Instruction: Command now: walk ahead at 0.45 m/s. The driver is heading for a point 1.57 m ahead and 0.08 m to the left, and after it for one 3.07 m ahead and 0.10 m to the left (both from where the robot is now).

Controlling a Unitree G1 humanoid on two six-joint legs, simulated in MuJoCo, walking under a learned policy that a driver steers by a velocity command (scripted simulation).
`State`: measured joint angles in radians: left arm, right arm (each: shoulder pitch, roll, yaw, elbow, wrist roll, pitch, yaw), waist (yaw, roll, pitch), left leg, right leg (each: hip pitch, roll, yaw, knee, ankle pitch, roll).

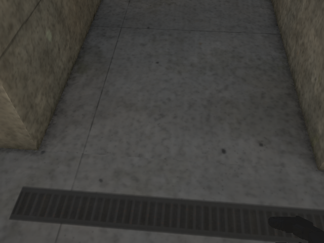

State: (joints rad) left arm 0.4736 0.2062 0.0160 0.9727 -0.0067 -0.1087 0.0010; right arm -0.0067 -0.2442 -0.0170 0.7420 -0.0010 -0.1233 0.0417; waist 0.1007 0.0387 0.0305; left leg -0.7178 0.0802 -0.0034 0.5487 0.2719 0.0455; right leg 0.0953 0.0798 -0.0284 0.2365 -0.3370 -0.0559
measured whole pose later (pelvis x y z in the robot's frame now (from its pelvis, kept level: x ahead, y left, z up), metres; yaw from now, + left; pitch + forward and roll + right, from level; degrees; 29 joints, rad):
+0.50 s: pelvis +0.21 +0.01 +0.00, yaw +0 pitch +0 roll +2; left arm 0.21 0.23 0.03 0.91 0.02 0.01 0.05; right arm 0.17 -0.23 -0.02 0.92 -0.02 -0.03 0.00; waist -0.01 0.00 -0.02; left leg -0.36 -0.07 0.05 0.46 -0.13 0.06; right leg -0.34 -0.07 0.05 0.56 -0.24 0.03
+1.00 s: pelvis +0.27 -0.01 +0.00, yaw +1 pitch -1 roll +0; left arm 0.23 0.20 0.02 1.02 0.00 -0.03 0.03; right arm 0.16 -0.21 -0.04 1.04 -0.01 0.01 -0.02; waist -0.01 0.00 0.02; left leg -0.27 -0.02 0.00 0.51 -0.23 0.02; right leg -0.20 -0.02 0.00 0.52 -0.31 0.01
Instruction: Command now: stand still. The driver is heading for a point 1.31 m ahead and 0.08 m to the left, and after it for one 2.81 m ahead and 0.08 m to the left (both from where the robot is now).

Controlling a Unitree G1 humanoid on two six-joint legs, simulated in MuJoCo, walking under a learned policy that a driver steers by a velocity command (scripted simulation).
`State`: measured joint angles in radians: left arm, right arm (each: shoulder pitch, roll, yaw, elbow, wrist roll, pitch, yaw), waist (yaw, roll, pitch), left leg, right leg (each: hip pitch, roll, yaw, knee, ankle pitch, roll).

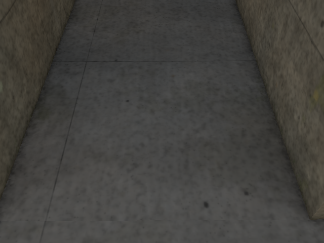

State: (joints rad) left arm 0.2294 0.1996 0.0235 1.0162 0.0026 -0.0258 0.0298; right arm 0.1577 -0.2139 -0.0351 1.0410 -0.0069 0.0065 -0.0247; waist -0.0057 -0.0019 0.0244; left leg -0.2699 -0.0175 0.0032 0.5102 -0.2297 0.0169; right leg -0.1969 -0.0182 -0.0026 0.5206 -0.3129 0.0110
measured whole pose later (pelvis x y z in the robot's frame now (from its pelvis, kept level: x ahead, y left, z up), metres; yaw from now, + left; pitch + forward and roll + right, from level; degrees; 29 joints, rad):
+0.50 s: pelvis +0.00 +0.00 +0.00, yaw +0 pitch -1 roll +0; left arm 0.28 0.18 0.02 1.08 0.00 -0.02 0.04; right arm 0.18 -0.19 -0.04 1.13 -0.01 0.02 -0.03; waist -0.01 0.00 0.04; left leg -0.25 -0.02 0.00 0.49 -0.22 0.02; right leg -0.17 -0.02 -0.01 0.49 -0.30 0.01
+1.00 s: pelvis +0.04 +0.02 +0.00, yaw +0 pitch +2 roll +0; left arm 0.44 0.21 0.05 1.05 -0.04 -0.08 0.03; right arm 0.22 -0.20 -0.04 1.04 0.03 -0.09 0.00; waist 0.02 -0.03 -0.04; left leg -0.40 0.03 0.05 0.78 -0.40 0.07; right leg -0.14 -0.05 0.01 0.43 -0.33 0.02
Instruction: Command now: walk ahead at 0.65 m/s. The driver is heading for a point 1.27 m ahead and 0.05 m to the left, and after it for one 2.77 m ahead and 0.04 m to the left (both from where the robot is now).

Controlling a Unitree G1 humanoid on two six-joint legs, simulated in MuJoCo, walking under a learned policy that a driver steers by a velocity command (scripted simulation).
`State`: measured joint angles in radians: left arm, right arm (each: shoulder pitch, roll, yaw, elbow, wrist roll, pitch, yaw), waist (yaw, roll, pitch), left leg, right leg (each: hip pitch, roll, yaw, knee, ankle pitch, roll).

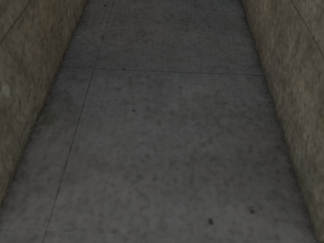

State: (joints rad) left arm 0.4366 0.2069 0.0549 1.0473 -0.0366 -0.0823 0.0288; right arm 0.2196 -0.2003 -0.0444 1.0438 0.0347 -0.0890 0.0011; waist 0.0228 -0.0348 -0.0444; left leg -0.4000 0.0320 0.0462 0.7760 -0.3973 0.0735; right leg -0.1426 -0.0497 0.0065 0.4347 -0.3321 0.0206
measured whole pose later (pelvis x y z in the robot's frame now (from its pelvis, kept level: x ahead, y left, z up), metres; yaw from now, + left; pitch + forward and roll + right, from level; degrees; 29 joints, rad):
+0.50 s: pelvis +0.29 +0.01 -0.04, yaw +0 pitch +4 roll -1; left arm -0.09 0.22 0.02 0.69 -0.05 -0.12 -0.07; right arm 0.57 -0.19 -0.01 1.05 0.00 -0.09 -0.02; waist -0.09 0.00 0.01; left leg 0.31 0.06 0.05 0.09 -0.46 -0.02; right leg -0.73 -0.03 -0.08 0.58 0.04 -0.09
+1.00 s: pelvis +0.76 +0.01 -0.03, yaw -1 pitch +2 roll -1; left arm 0.50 0.25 0.03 0.97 -0.01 -0.10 0.00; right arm 0.00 -0.24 -0.01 0.71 0.03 -0.12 0.06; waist 0.07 0.00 0.01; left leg -0.71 0.06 0.03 0.54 0.14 0.05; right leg 0.28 0.00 -0.04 0.14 -0.44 0.00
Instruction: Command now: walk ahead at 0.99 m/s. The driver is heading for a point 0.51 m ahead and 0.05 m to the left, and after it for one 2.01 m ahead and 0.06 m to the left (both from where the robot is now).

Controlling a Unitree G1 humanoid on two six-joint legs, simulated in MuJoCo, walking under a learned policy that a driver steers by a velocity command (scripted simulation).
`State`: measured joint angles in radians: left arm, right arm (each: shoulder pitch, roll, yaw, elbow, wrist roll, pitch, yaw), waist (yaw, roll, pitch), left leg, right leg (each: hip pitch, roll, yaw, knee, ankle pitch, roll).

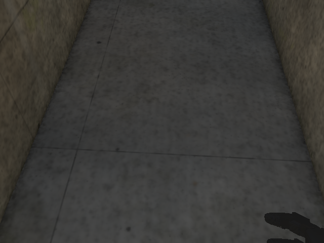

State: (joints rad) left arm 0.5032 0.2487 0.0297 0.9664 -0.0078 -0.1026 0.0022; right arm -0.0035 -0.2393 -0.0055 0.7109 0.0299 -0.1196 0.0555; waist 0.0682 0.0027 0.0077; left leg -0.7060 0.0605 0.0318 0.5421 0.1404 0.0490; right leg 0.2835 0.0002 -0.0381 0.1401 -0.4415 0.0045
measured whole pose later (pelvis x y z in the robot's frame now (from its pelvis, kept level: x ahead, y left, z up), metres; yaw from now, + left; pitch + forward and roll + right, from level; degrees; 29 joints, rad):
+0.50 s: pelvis +0.46 +0.02 +0.00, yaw +1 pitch +1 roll +1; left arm -0.02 0.23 0.01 0.71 0.00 -0.13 -0.06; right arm 0.50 -0.23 -0.02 0.94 0.00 -0.08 -0.01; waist -0.09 -0.02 0.04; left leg 0.20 -0.04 0.02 0.27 -0.47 0.03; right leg -0.64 -0.01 -0.02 0.45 0.28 -0.06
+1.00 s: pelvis +0.64 +0.02 +0.02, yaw +1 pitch +0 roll -1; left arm 0.15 0.23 0.02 0.92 0.02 -0.03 0.01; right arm 0.23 -0.22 -0.04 0.90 -0.02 0.00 -0.04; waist 0.01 -0.02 -0.02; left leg -0.31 0.05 -0.03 0.55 -0.24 -0.03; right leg -0.33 0.04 -0.05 0.46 -0.14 -0.04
